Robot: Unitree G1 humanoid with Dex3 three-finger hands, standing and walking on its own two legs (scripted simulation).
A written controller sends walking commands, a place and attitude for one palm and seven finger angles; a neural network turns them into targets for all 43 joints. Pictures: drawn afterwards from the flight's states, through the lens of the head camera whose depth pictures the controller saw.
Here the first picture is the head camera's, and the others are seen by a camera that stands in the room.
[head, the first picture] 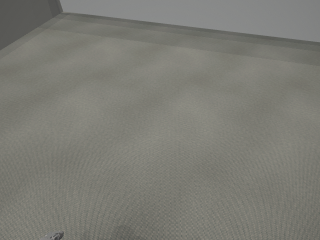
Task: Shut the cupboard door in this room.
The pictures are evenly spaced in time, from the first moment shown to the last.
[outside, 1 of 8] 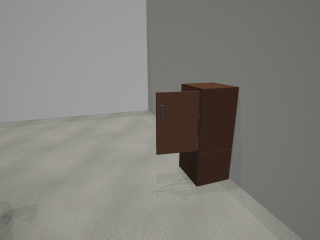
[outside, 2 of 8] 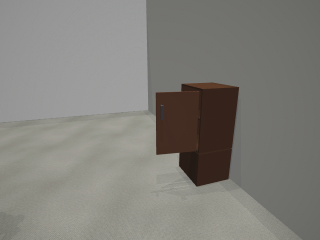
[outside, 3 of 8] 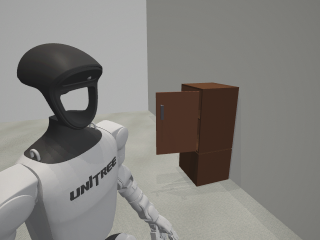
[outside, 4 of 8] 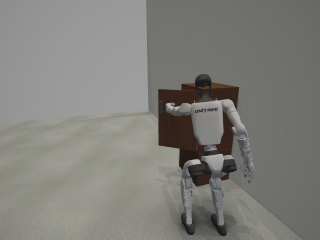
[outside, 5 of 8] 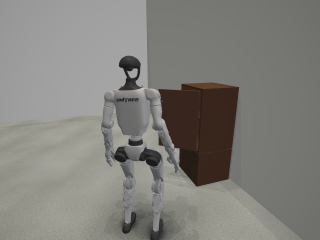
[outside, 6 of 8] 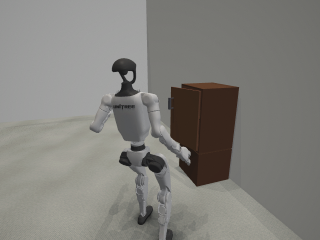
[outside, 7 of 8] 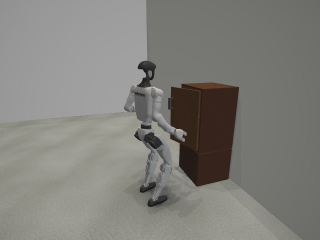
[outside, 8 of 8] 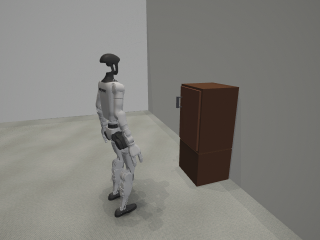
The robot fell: no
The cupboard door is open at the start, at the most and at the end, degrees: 82 82 0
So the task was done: yes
